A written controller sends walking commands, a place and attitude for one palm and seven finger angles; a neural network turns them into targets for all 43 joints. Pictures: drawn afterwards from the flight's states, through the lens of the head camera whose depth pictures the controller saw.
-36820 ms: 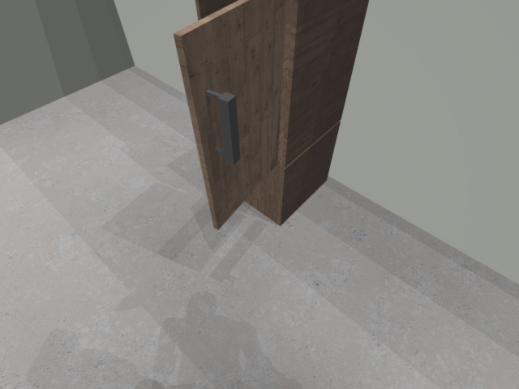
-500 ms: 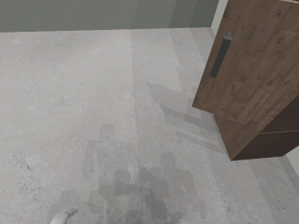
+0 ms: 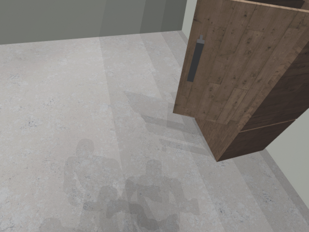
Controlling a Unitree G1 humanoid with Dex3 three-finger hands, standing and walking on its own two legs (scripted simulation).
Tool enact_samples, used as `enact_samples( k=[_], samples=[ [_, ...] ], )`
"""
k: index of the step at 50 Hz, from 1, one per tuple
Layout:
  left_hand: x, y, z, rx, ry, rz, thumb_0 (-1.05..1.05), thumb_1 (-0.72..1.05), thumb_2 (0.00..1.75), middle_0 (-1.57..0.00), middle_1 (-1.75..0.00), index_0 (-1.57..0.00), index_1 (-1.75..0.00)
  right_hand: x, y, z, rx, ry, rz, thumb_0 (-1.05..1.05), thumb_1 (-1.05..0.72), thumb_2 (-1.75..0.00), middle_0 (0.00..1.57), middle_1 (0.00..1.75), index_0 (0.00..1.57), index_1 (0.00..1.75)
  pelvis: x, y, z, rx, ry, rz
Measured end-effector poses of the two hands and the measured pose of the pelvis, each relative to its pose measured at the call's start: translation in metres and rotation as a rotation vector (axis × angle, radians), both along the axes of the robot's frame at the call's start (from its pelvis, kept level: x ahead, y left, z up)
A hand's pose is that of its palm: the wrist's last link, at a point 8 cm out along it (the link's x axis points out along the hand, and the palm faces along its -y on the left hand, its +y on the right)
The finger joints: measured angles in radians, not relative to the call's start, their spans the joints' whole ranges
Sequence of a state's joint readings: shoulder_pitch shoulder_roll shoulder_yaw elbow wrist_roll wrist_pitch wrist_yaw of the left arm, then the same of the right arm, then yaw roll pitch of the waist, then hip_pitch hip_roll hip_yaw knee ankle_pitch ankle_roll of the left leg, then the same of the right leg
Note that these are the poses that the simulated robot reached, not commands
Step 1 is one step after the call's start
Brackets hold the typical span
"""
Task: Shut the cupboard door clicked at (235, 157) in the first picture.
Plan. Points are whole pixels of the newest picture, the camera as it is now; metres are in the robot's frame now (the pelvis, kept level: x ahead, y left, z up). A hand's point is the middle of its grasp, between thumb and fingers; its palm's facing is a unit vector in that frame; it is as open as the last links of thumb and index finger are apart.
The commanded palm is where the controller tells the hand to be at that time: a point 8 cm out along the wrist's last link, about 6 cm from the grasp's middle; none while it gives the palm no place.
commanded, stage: turn to face it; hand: left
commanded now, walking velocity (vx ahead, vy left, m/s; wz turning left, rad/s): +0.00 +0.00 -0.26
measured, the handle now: (195, 59) +0.72 -0.11 +0.05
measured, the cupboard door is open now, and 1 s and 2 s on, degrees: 61 61 61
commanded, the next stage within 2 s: take the last steps up to it in 0.08 s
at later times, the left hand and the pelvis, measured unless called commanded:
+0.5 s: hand out of the picture +0.12 +0.15 -0.15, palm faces -0.11 -0.97 -0.23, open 7.3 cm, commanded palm none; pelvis +0.04 -0.04 +0.01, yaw -8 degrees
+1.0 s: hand (130, 176) +0.31 +0.10 -0.16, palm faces -0.22 -0.96 -0.17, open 7.4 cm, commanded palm none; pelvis +0.19 -0.08 +0.02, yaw -13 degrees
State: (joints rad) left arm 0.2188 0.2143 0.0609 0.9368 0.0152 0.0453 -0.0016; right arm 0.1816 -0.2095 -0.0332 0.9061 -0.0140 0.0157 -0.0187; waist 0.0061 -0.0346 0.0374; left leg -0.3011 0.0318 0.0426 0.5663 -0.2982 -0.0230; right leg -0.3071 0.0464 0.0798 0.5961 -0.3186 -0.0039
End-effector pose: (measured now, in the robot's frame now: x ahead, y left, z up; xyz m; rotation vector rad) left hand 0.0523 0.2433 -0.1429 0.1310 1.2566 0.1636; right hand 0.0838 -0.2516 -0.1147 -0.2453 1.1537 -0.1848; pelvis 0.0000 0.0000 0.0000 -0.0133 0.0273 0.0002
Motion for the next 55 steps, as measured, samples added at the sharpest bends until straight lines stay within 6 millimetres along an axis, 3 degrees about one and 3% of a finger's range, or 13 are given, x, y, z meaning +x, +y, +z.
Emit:
enact_samples(
  k=[6, 12, 19, 22, 27, 32, 36, 38, 41, 49, 55],
  samples=[
    [0.011, 0.014, 0.004, 0.000, 0.034, -0.039, 0.01, 0.91, 0.90, -0.20, -0.30, -0.20, -0.30, -0.019, 0.017, 0.009, -0.005, 0.027, -0.025, 0.00, -0.90, -0.90, 0.20, 0.30, 0.20, 0.30, 0.003, 0.008, 0.009, -0.011, -0.010, -0.051],
    [0.029, 0.011, 0.015, 0.023, 0.034, -0.096, 0.01, 0.91, 0.90, -0.20, -0.30, -0.20, -0.30, -0.050, 0.018, 0.000, 0.036, 0.092, -0.094, 0.00, -0.90, -0.90, 0.20, 0.30, 0.20, 0.30, 0.005, 0.006, 0.013, -0.017, -0.008, -0.092],
    [0.062, -0.021, 0.017, 0.046, -0.003, -0.198, 0.01, 0.91, 0.90, -0.20, -0.30, -0.20, -0.30, -0.095, -0.009, -0.028, 0.089, 0.168, -0.219, 0.00, -0.90, -0.90, 0.20, 0.30, 0.21, 0.30, 0.017, -0.020, -0.001, 0.010, -0.004, -0.148],
    [0.067, -0.035, 0.020, 0.048, -0.025, -0.187, 0.01, 0.91, 0.90, -0.20, -0.30, -0.20, -0.30, -0.102, -0.025, -0.032, 0.085, 0.225, -0.237, 0.00, -0.90, -0.90, 0.20, 0.30, 0.20, 0.30, 0.026, -0.029, 0.000, -0.010, -0.013, -0.137],
    [0.061, -0.053, 0.019, 0.029, 0.029, -0.174, 0.01, 0.91, 0.90, -0.20, -0.30, -0.20, -0.30, -0.069, -0.045, -0.016, 0.062, 0.194, -0.237, 0.01, -0.90, -0.90, 0.20, 0.29, 0.20, 0.30, 0.050, -0.041, 0.009, 0.005, -0.015, -0.155],
    [0.060, -0.064, 0.005, -0.011, 0.137, -0.178, 0.01, 0.91, 0.90, -0.20, -0.30, -0.20, -0.30, -0.010, -0.056, -0.006, 0.037, 0.109, -0.219, 0.01, -0.91, -0.90, 0.20, 0.29, 0.20, 0.30, 0.079, -0.047, 0.007, -0.006, -0.010, -0.159],
    [0.073, -0.065, -0.014, -0.042, 0.198, -0.161, 0.01, 0.91, 0.90, -0.20, -0.30, -0.20, -0.30, 0.043, -0.054, -0.009, 0.012, 0.054, -0.191, 0.01, -0.90, -0.90, 0.20, 0.29, 0.20, 0.30, 0.112, -0.046, -0.004, -0.018, -0.015, -0.163],
    [0.087, -0.064, -0.024, -0.050, 0.219, -0.164, 0.01, 0.91, 0.90, -0.20, -0.30, -0.20, -0.30, 0.062, -0.053, -0.012, -0.005, 0.021, -0.187, 0.00, -0.90, -0.90, 0.20, 0.29, 0.20, 0.30, 0.128, -0.045, -0.012, -0.010, -0.022, -0.180],
    [0.122, -0.065, -0.023, -0.045, 0.213, -0.210, 0.01, 0.91, 0.90, -0.20, -0.30, -0.20, -0.30, 0.072, -0.050, -0.008, -0.003, 0.007, -0.212, 0.00, -0.90, -0.90, 0.20, 0.29, 0.20, 0.30, 0.145, -0.048, -0.008, -0.003, -0.032, -0.215],
    [0.245, -0.091, 0.013, -0.019, 0.013, -0.269, 0.01, 0.91, 0.90, -0.20, -0.30, -0.20, -0.30, 0.049, -0.046, 0.000, 0.066, 0.174, -0.288, 0.00, -0.90, -0.90, 0.20, 0.30, 0.20, 0.30, 0.185, -0.071, 0.016, -0.021, -0.022, -0.226],
    [0.310, -0.135, 0.024, 0.017, -0.044, -0.332, 0.01, 0.91, 0.90, -0.20, -0.30, -0.20, -0.30, 0.039, -0.066, -0.010, 0.134, 0.273, -0.369, 0.00, -0.90, -0.90, 0.20, 0.30, 0.21, 0.30, 0.217, -0.108, 0.014, 0.000, -0.014, -0.237]
  ],
)
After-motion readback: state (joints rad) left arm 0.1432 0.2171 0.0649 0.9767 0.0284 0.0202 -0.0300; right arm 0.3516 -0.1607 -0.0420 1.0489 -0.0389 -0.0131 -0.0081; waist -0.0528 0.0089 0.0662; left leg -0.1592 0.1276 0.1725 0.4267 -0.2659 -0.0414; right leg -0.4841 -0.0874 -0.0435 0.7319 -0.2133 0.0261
